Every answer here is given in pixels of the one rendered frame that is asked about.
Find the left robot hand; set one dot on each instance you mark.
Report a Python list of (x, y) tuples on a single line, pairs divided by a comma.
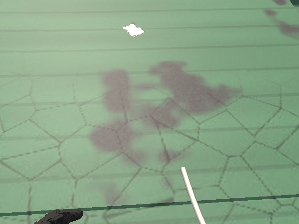
[(58, 216)]

